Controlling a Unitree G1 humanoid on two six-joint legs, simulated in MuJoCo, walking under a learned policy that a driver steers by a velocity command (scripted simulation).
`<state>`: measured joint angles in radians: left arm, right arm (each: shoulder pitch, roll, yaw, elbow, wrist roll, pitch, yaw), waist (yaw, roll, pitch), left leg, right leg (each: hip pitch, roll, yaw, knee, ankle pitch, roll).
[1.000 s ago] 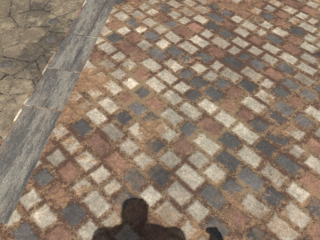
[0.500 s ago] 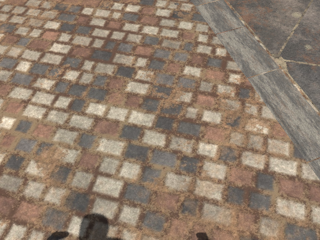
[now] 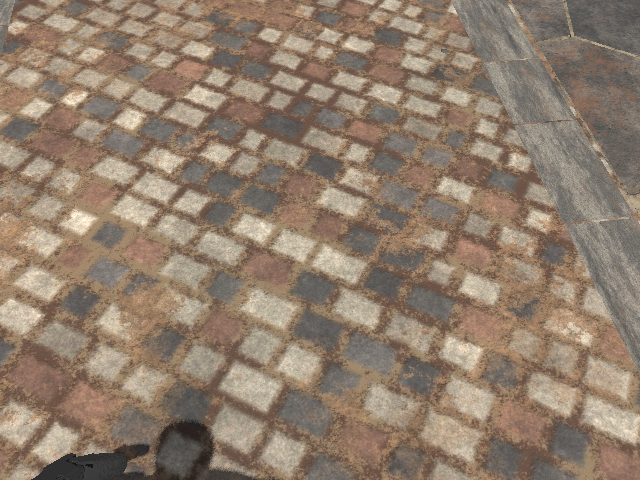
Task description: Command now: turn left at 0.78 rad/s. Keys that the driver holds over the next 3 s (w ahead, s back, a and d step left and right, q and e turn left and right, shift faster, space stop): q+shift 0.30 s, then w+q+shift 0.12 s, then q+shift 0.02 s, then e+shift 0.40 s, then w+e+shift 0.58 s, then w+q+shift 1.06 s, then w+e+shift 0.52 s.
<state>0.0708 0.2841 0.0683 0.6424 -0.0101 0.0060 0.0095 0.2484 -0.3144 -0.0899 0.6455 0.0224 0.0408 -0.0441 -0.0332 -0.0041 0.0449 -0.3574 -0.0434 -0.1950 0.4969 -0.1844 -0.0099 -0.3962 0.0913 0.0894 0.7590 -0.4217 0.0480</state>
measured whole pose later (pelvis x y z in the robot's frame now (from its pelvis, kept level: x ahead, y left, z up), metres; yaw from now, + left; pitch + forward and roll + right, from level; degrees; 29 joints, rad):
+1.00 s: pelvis +0.12 +0.12 +0.00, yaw +11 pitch +1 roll +2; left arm 0.17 0.29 0.08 0.67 -0.04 0.05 -0.04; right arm 0.21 -0.29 -0.08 0.71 0.00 -0.04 -0.02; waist -0.02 -0.01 0.04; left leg -0.02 0.03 0.32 0.31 -0.31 0.01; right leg -0.59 -0.11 -0.05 0.92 -0.23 0.03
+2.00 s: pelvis +0.92 +0.01 +0.00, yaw +0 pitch -1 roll +0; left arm -0.02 0.26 0.00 0.57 0.02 -0.15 -0.01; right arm 0.52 -0.23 -0.04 0.80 0.04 -0.08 0.00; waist -0.13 -0.03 0.04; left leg 0.01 -0.16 -0.24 0.33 -0.29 0.12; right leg -0.67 -0.04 0.18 0.63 0.05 0.03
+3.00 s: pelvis +1.74 +0.26 -0.03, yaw +20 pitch -1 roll +3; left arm 0.17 0.29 0.03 0.74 -0.04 -0.05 -0.06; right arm 0.37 -0.26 -0.05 0.81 -0.02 -0.10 -0.01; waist -0.05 -0.02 0.05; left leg 0.27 -0.07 0.29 0.20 -0.44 0.00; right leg -0.77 -0.09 -0.07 0.75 0.18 -0.07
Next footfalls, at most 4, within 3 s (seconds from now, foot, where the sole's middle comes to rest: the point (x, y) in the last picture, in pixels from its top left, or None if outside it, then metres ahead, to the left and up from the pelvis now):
0.06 right None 0.05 -0.12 -0.78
0.60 left None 0.05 0.21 -0.78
1.22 right None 0.38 -0.01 -0.78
1.68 left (277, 292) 0.88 0.08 -0.78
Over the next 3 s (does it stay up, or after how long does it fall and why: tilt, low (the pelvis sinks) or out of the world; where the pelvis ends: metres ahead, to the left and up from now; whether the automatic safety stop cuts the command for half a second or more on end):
stays up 1.74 0.26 -0.03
